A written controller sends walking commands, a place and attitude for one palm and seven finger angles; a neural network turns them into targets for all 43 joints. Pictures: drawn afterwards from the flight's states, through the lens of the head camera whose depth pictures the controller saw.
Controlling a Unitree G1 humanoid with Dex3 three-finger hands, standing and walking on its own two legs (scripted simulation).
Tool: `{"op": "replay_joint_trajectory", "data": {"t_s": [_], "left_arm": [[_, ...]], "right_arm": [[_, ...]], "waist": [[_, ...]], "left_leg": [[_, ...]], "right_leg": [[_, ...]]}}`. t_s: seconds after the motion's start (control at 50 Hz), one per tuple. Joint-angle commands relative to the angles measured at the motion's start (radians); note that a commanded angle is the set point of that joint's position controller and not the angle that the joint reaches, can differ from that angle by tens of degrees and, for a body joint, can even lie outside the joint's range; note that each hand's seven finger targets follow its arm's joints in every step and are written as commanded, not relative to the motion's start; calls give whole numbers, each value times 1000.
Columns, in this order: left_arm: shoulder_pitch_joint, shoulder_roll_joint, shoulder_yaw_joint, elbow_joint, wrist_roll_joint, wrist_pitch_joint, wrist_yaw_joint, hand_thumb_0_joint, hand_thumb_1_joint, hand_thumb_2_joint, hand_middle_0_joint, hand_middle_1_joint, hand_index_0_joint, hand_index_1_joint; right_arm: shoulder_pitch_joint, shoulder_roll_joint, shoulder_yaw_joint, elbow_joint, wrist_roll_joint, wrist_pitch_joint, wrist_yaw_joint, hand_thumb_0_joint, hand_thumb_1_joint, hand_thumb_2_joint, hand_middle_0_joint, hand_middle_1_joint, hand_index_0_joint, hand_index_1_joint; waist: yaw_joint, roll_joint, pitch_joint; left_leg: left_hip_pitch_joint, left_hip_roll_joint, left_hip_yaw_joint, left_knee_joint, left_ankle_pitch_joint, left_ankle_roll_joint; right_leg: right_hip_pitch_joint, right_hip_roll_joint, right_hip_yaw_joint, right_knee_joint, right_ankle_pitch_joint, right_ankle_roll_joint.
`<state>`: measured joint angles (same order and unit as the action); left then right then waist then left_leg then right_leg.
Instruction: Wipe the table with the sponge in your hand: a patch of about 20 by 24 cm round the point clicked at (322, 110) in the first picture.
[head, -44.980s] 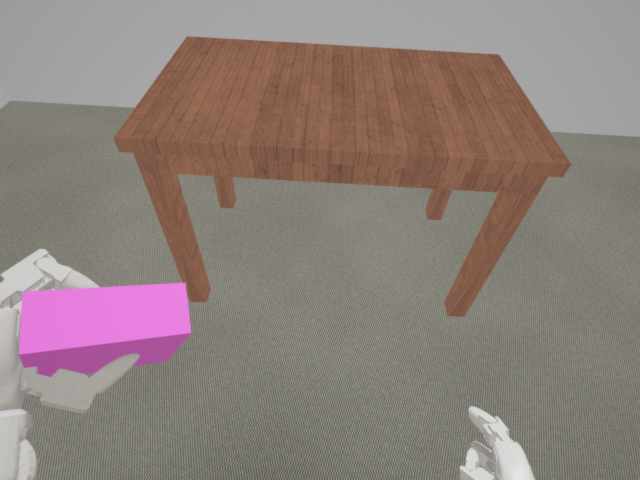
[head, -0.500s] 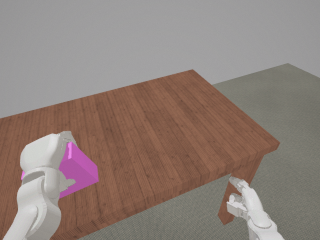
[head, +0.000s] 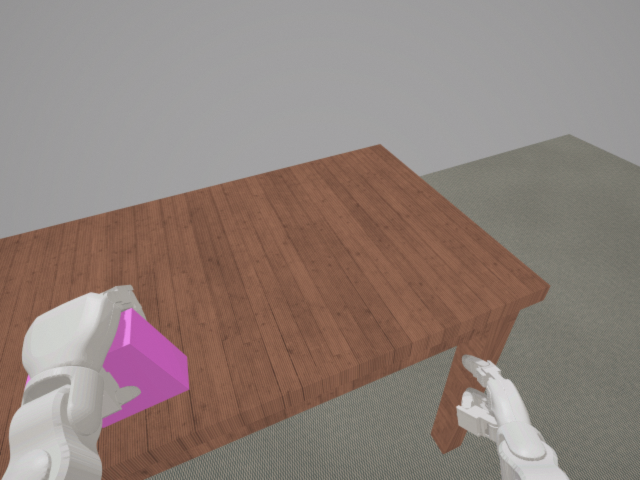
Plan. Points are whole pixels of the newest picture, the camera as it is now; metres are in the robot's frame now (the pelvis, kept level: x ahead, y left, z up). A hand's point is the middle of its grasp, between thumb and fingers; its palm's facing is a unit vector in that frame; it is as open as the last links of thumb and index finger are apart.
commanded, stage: bring the sponge back beside the body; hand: left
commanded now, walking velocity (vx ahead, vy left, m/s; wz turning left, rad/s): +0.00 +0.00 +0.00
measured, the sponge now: (127, 378) +0.19 +0.28 +0.06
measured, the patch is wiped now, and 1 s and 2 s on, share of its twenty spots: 1.00 1.00 1.00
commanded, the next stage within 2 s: step back with the hand held close in 0.34 s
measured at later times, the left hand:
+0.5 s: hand (115, 356) +0.19 +0.28 +0.11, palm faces +0.20 -0.36 -0.91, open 9.2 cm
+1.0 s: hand (80, 354) +0.17 +0.29 +0.14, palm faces +0.38 -0.84 -0.39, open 9.3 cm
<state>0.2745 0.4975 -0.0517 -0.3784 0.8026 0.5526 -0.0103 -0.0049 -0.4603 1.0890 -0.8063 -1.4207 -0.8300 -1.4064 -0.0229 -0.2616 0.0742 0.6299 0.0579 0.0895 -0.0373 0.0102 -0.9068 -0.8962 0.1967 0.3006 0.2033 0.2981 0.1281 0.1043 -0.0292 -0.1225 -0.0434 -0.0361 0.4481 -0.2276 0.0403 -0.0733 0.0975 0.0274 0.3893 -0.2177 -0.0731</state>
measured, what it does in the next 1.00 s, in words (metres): stands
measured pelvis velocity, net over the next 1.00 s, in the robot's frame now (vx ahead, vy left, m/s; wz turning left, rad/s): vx -0.03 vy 0.04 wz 0.01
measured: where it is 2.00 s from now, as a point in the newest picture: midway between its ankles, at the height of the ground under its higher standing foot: outside the picture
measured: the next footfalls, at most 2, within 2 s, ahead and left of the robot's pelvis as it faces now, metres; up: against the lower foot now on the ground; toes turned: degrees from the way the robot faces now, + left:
right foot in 1.80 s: -0.15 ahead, -0.11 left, +0.00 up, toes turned +3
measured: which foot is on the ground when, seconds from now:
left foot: down 0.00-1.00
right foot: down 0.00-1.00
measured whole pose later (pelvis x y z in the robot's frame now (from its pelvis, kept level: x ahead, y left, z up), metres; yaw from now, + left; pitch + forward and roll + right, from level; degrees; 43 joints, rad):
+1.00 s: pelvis -0.03 +0.04 -0.01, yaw +1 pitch +1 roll -2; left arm 0.49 0.40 0.34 -0.47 -0.06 -0.03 0.12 -0.01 -0.46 1.09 -0.80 -1.42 -0.83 -1.41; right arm 0.25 -0.24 0.03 0.57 0.02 0.01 -0.08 0.01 -0.91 -0.90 0.20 0.30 0.20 0.30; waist 0.00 0.00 -0.07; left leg -0.38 -0.08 -0.03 0.58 -0.22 0.09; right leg -0.33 0.06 0.02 0.54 -0.23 -0.01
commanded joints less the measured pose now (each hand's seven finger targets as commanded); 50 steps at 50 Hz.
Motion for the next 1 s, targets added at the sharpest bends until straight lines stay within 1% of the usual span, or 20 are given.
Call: {"op": "replay_joint_trajectory", "data": {"t_s": [0.0, 0.14, 0.3, 0.4, 0.42, 0.44, 0.46, 0.48, 0.5, 0.52, 0.54, 0.58, 0.6, 0.64, 0.66, 0.7, 0.72, 0.8, 0.86, 0.98], "left_arm": [[-219, 223, 168, -212, 42, -26, 60, 0, 100, 1300, -1200, -1600, -1200, -1600], [-237, 185, 132, -172, 44, -23, 56, 0, 100, 1300, -1200, -1600, -1200, -1600], [-215, 238, 182, -219, 47, -40, 65, 0, 100, 1300, -1200, -1600, -1200, -1600], [-209, 220, 175, -170, 35, -33, 67, 0, 100, 1300, -1200, -1600, -1200, -1600], [-218, 202, 161, -167, 40, -28, 65, 0, 100, 1300, -1200, -1600, -1200, -1600], [-184, 138, 111, -10, 51, -13, 63, 0, 100, 1300, -1200, -1600, -1200, -1600], [-378, 58, 359, -300, -824, -294, 78, 0, 100, 1300, -1200, -1600, -1200, -1600], [-141, 131, 397, -66, -825, -388, 85, 0, 100, 1300, -1200, -1600, -1200, -1600], [-117, 108, 359, -73, -821, -429, 83, 0, 100, 1300, -1200, -1600, -1200, -1600], [-95, 98, 408, -186, -855, -483, 96, 0, 100, 1300, -1200, -1600, -1200, -1600], [-80, 99, 416, -282, -871, -526, 104, 0, 100, 1300, -1200, -1600, -1200, -1600], [-2, 119, 455, -422, -887, -588, 121, 0, 100, 1300, -1200, -1600, -1200, -1600], [29, 169, 509, -497, -896, -619, 133, 0, 100, 1300, -1200, -1600, -1200, -1600], [144, 139, 521, -536, -894, -645, 146, 0, 100, 1300, -1200, -1600, -1200, -1600], [171, 128, 526, -532, -892, -648, 148, 0, 100, 1300, -1200, -1600, -1200, -1600], [200, 147, 559, -495, -891, -653, 153, 0, 100, 1300, -1200, -1600, -1200, -1600], [216, 111, 539, -467, -890, -658, 152, 0, 100, 1300, -1200, -1600, -1200, -1600], [221, 71, 516, -341, -897, -653, 146, 0, 100, 1300, -1200, -1600, -1200, -1600], [197, 39, 475, -295, -889, -654, 140, 0, 100, 1300, -1200, -1600, -1200, -1600], [73, 50, 469, -381, -838, -688, 140, 0, 100, 1300, -1200, -1600, -1200, -1600]], "right_arm": [[-281, -98, -41, -192, -1, -59, -10, 0, -900, -900, 200, 300, 200, 300], [-285, -93, -40, -188, 2, -71, -20, 0, -900, -900, 200, 300, 200, 300], [-281, -99, -44, -186, -6, -80, -19, 0, -900, -900, 200, 300, 200, 300], [-277, -101, -44, -181, -3, -74, -19, 0, -900, -900, 200, 300, 200, 300], [-280, -99, -43, -187, -2, -76, -20, 0, -900, -900, 200, 300, 200, 300], [-256, -102, -40, -161, -3, -70, -25, 0, -900, -900, 200, 300, 200, 300], [-77, -75, -51, -370, -8, -65, -21, 0, -900, -900, 200, 300, 200, 300], [-7, -71, -27, -290, -29, -76, -23, 0, -900, -900, 200, 300, 200, 300], [-22, -67, -28, -290, -29, -79, -17, 0, -900, -900, 200, 300, 200, 300], [59, -65, -48, -291, -20, -69, -24, 0, -900, -900, 200, 300, 200, 300], [65, -73, -54, -290, -18, -73, -30, 0, -900, -900, 200, 300, 200, 300], [81, -90, -64, -295, -24, -77, -36, 0, -900, -900, 200, 300, 200, 300], [87, -106, -67, -287, -30, -81, -41, 0, -900, -900, 200, 300, 200, 300], [95, -115, -79, -289, -35, -88, -42, 0, -900, -900, 200, 300, 200, 300], [103, -117, -83, -281, -37, -89, -39, 0, -900, -900, 200, 300, 200, 300], [108, -117, -93, -262, -37, -91, -41, 0, -900, -900, 200, 300, 200, 300], [122, -111, -96, -255, -37, -92, -43, 0, -900, -900, 200, 300, 200, 300], [128, -123, -117, -246, -26, -106, -52, 0, -900, -900, 200, 300, 200, 300], [121, -133, -113, -243, -30, -121, -54, 0, -900, -900, 200, 300, 200, 300], [103, -145, -107, -242, -48, -162, -54, 0, -900, -900, 200, 300, 200, 300]], "waist": [[-3, -13, -93], [-8, -16, -89], [5, 1, -114], [-5, -51, -72], [2, -40, -97], [-23, -84, -22], [-104, -210, 134], [-80, -288, 39], [-77, -251, 58], [-85, -284, -24], [-95, -236, -83], [-98, -45, -184], [-98, 52, -205], [-92, 146, -235], [-93, 148, -227], [-100, 69, -216], [-104, 18, -225], [-122, -80, -191], [-114, -66, -128], [-106, -2, -70]], "left_leg": [[30, 23, -96, -50, 165, 20], [29, 17, -87, -43, 140, 22], [28, 16, -88, -46, 143, 19], [16, 17, -81, -40, 127, 18], [17, 14, -78, -32, 140, 20], [-8, 18, -69, -37, 121, 16], [-55, 22, -107, 65, -23, 39], [-30, 16, -99, 109, -26, 40], [-20, 7, -102, 106, -31, 35], [-24, 31, -108, 144, -22, 31], [-27, 41, -96, 178, 6, 28], [-27, 64, -97, 155, 88, 28], [-27, 90, -122, 122, 159, 32], [-88, 129, -173, 109, 298, 40], [-110, 137, -182, 117, 337, 37], [-130, 158, -206, 112, 367, 26], [-136, 166, -212, 106, 363, 26], [-139, 173, -229, 57, 239, 20], [-210, 192, -268, -30, 82, 37], [-494, 212, -333, -157, -315, 91]], "right_leg": [[-40, -52, 156, -85, 73, -29], [-56, -57, 152, -95, 26, -24], [-31, -56, 168, -91, 32, -29], [-61, -59, 179, -108, 12, -24], [-45, -63, 165, -97, 38, -25], [-97, -57, 149, -106, 19, -20], [-294, -105, 224, -184, 70, 39], [-283, -139, 200, -175, 70, 26], [-309, -152, 219, -171, 84, 24], [-272, -206, 204, -159, 110, 41], [-254, -244, 202, -132, 175, 38], [-187, -270, 173, -42, 305, 23], [-169, -255, 153, 12, 343, 29], [-133, -213, 110, 79, 342, 37], [-137, -205, 104, 88, 325, 34], [-150, -201, 93, 97, 269, 24], [-151, -185, 70, 107, 210, 26], [-209, -163, 60, 107, 105, 31], [-229, -114, 47, 110, -30, 50], [-36, -70, 63, 191, 11, 67]]}}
